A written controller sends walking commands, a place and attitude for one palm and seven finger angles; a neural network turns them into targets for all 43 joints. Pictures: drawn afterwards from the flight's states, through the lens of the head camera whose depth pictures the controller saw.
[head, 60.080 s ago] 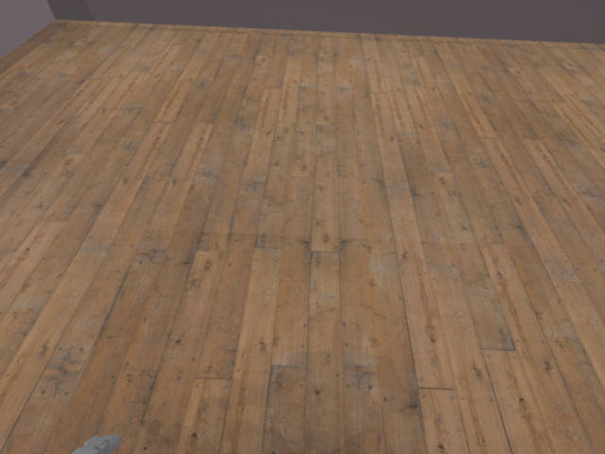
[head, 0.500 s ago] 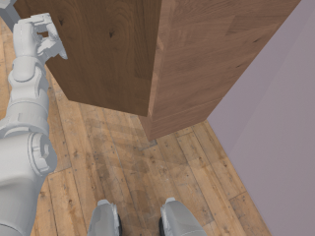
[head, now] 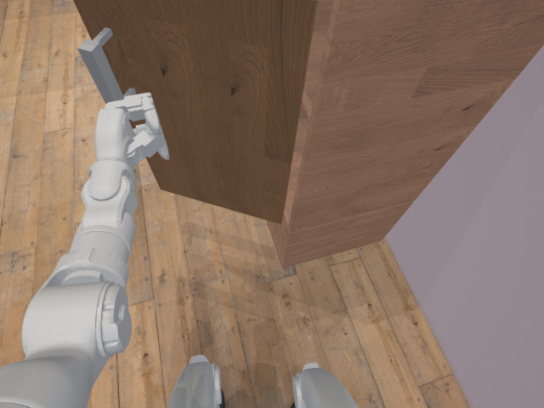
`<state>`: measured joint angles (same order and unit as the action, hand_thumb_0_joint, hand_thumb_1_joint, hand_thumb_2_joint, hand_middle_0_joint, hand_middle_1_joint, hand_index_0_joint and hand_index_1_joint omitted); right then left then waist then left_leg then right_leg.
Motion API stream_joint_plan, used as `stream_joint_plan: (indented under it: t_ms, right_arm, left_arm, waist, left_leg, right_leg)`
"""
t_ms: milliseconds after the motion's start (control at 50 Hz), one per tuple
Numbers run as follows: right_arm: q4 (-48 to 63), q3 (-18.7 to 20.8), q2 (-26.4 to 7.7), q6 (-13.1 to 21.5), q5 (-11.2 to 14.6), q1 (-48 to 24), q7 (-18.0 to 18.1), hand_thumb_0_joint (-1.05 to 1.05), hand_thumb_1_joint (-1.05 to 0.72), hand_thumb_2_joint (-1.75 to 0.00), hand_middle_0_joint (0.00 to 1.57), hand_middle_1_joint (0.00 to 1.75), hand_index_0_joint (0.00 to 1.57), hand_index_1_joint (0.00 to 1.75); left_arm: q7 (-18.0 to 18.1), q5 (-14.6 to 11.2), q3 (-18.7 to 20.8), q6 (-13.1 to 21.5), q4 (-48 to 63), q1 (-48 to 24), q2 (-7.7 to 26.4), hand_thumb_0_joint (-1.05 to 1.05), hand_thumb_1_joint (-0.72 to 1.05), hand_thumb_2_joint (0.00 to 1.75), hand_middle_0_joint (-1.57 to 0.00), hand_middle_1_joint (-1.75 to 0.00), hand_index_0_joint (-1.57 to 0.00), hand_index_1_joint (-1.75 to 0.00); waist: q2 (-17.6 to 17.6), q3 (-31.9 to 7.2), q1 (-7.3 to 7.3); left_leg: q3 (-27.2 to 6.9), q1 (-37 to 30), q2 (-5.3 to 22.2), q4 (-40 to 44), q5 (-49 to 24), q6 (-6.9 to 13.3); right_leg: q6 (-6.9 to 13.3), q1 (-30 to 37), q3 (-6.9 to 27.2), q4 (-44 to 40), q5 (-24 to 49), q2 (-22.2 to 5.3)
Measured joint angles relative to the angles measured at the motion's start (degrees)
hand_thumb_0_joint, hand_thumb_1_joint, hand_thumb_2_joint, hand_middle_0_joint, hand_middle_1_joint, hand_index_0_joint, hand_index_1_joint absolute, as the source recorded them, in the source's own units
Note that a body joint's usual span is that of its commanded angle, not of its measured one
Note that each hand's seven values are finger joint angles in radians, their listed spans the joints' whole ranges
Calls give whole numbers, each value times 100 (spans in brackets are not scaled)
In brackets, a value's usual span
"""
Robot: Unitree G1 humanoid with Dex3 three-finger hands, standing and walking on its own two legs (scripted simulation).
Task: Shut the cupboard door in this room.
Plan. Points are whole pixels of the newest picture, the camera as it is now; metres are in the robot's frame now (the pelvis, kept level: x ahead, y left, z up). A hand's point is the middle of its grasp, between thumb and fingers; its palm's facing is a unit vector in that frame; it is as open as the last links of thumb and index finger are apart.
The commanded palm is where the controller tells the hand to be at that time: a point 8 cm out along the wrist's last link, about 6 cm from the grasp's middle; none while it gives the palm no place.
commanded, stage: draw the hand back to the body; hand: left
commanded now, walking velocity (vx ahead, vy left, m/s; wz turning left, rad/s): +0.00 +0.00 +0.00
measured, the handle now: (112, 74) +0.64 +0.23 +0.07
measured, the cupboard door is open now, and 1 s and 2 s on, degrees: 57 57 57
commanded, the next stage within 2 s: step back with the hand held close in 1.60 s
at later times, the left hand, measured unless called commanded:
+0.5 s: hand (94, 169) +0.39 +0.18 +0.15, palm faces -0.01 -1.00 -0.02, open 3.1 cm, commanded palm +0.34 +0.24 +0.16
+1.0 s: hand out of the picture +0.28 +0.25 +0.22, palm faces +0.34 -0.89 -0.31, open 4.4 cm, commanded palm +0.22 +0.29 +0.24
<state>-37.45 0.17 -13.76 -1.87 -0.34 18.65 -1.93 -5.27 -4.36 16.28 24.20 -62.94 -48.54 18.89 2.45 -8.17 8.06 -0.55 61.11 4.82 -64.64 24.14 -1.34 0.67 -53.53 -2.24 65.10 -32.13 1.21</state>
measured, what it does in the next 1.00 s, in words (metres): rises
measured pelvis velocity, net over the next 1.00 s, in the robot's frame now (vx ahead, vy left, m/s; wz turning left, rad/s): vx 0.04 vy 0.01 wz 0.02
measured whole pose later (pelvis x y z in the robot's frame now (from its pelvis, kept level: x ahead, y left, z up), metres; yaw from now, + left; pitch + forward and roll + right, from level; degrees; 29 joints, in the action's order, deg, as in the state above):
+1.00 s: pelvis +0.04 +0.01 +0.09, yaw +1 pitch -2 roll +0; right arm -33.5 -3.8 -12.1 1.0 1.7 8.1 4.4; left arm 4.1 -4.8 11.7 -0.6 10.0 13.0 18.4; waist 3.0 -0.2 -3.1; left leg 2.2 11.2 1.3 -24.9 11.5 -0.4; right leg -0.6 -3.9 -1.1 24.0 -17.8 -1.5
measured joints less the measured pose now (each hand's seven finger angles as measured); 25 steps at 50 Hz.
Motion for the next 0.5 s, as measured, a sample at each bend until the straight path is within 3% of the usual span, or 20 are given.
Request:
stream_joint_plan:
  t_ms: [80,140,280,500]
  right_arm:
    - [3,-42,12,2,4,-4,26,1,-91,-90,20,30,20,30]
    - [56,-17,8,-51,42,68,47,1,-91,-90,20,30,20,30]
    - [163,-36,-52,-197,257,304,182,1,-91,-90,20,30,20,30]
    - [282,-54,-176,86,426,-49,381,1,-91,-90,20,30,20,30]
  left_arm:
    - [-57,-15,105,-21,-99,-92,73,1,89,90,-130,-150,-131,-150]
    - [-177,-107,229,-20,362,249,72,1,90,90,-130,-150,-130,-150]
    - [-410,-511,55,-447,1534,1491,-47,1,90,90,-130,-150,-130,-150]
    - [-684,-946,-417,-809,3020,2818,-162,1,90,90,-129,-150,-130,-149]
  waist:
    - [2,-3,30]
    - [10,17,12]
    - [47,149,-185]
    - [-5,266,-467]
  left_leg:
    - [-4,35,5,-15,-27,-6]
    - [59,-103,29,69,-45,-7]
    - [166,-988,17,694,-205,26]
    - [142,-2170,-87,1510,-445,43]
  right_leg:
    - [10,-45,-1,33,18,6]
    - [8,50,62,-32,55,23]
    - [-19,893,143,-665,263,15]
    - [-48,2146,82,-1589,545,-61]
